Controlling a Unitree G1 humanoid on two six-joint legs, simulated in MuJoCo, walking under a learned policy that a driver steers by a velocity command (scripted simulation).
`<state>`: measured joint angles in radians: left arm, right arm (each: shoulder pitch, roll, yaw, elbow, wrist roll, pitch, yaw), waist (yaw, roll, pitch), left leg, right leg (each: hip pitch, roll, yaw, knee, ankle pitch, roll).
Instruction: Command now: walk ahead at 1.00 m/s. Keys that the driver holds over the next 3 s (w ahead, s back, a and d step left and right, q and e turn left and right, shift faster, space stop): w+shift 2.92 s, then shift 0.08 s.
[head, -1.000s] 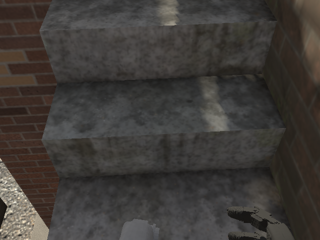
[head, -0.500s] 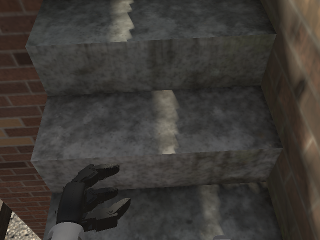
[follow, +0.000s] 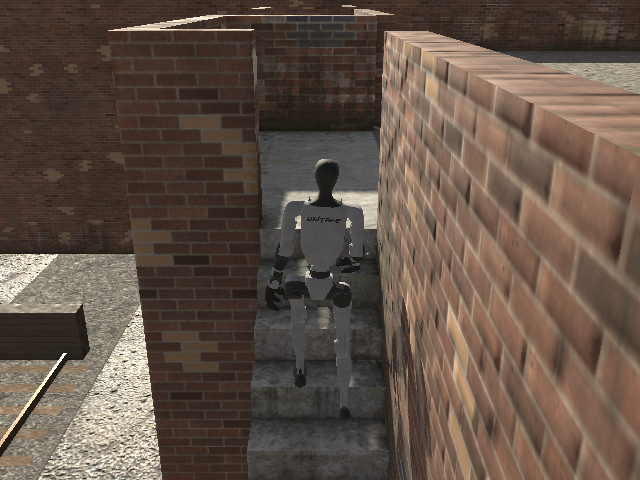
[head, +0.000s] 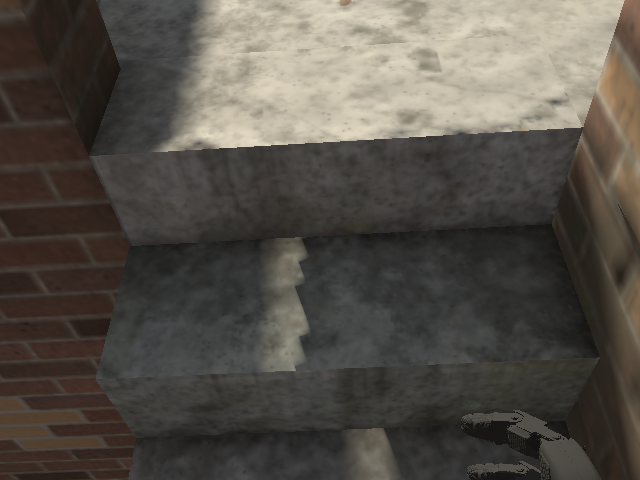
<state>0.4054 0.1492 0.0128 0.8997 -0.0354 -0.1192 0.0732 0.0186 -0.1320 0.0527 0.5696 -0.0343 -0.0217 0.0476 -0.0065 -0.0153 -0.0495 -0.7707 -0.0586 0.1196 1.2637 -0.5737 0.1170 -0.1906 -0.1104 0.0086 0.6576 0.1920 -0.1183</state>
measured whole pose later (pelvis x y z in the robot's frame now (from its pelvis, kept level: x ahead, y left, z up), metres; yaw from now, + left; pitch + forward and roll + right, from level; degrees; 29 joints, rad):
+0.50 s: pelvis +0.32 -0.02 +0.28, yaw -3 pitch +1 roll -1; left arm 0.34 0.24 0.04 0.97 0.03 -0.06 0.07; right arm 0.28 -0.15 -0.05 0.66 -0.06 -0.08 0.03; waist -0.07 0.02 -0.07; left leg -0.86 -0.16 -0.15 2.11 -0.07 0.13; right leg -0.43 0.07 -0.03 0.78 -0.37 -0.07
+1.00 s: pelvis +0.66 +0.04 +0.49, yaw -2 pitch +2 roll +1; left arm -0.03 0.06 -0.01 0.51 -0.03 -0.10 0.04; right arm 0.48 -0.25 -0.07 1.06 -0.06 -0.09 0.01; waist -0.01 0.02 -0.06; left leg -0.05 -0.07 0.09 0.50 -0.49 0.07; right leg -1.36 0.09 0.13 2.38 -0.49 -0.20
